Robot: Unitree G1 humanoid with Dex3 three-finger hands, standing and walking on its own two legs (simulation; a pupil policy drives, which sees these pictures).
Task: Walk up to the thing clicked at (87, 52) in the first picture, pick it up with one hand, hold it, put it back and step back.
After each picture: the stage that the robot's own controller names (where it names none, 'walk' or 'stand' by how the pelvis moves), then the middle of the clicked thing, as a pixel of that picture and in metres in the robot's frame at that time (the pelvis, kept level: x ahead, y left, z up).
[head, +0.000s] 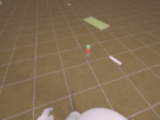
stand; (87, 50) +1.30 +0.10 -0.65
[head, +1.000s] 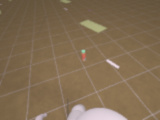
walk; (83, 55) +1.18 +0.26 -0.64
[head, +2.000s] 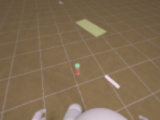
walk; (77, 69) +0.74 +0.23 -0.63
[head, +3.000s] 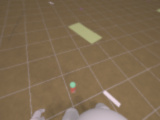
walk; (72, 88) +0.45 +0.18 -0.65
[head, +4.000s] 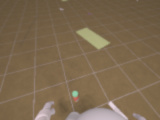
stand; (75, 96) +0.36 +0.18 -0.65
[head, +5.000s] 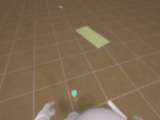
stand; (74, 95) +0.36 +0.19 -0.66
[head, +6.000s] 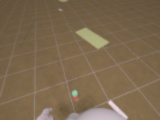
stand; (75, 96) +0.37 +0.20 -0.66
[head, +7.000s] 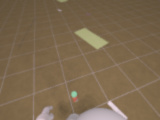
stand; (74, 97) +0.36 +0.20 -0.66
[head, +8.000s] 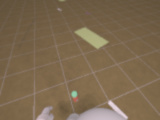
stand; (75, 96) +0.35 +0.20 -0.66
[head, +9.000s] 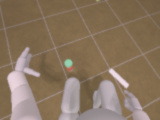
go down; (69, 66) +0.42 +0.19 -0.38
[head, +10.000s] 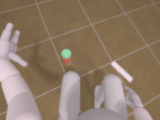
go down; (67, 58) +0.45 +0.20 -0.28
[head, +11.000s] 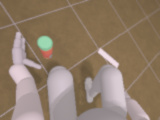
close in; (46, 49) +0.44 +0.24 -0.17
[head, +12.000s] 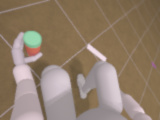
close; (33, 47) +0.44 +0.26 -0.16
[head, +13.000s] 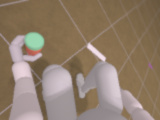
lift; (33, 48) +0.42 +0.26 -0.17
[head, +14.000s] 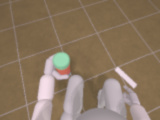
lift; (63, 68) +0.32 +0.20 +0.00
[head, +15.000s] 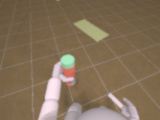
hold; (69, 72) +0.31 +0.16 +0.05
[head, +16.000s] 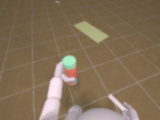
hold; (71, 72) +0.31 +0.15 +0.05
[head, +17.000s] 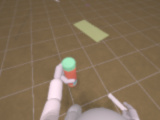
crouch; (70, 74) +0.31 +0.15 +0.03
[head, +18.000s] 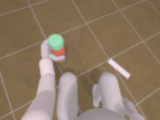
crouch; (58, 51) +0.44 +0.19 -0.05
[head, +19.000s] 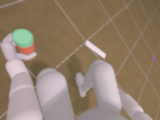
lower; (26, 48) +0.44 +0.26 -0.17
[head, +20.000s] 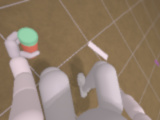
lower; (30, 46) +0.44 +0.27 -0.16
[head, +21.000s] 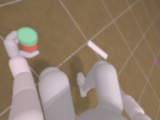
lower; (29, 46) +0.44 +0.26 -0.17
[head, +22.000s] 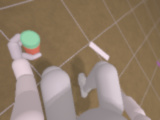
lower; (32, 48) +0.42 +0.26 -0.16
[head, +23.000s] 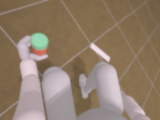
loosen; (39, 49) +0.43 +0.24 -0.16
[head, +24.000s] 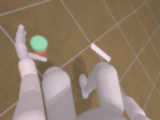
withdraw; (39, 50) +0.43 +0.24 -0.17
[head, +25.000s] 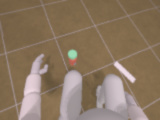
walk; (72, 58) +0.45 +0.18 -0.27
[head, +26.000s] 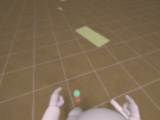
stand; (77, 96) +0.37 +0.15 -0.59
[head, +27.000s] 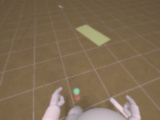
stand; (77, 94) +0.38 +0.15 -0.60
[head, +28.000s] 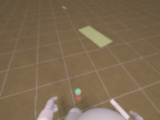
stand; (78, 94) +0.38 +0.15 -0.62
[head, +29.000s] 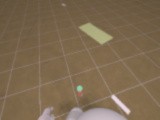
walk; (80, 91) +0.40 +0.15 -0.65
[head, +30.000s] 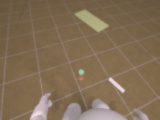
walk; (80, 75) +0.55 +0.10 -0.64
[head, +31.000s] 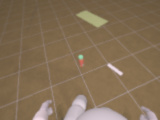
walk; (81, 61) +0.84 +0.23 -0.63
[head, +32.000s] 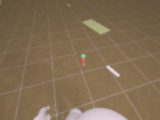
stand; (83, 60) +1.01 +0.17 -0.64
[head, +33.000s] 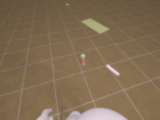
stand; (83, 60) +1.02 +0.17 -0.66
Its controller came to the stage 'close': yes
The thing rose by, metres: 0.68
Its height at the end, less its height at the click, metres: +0.00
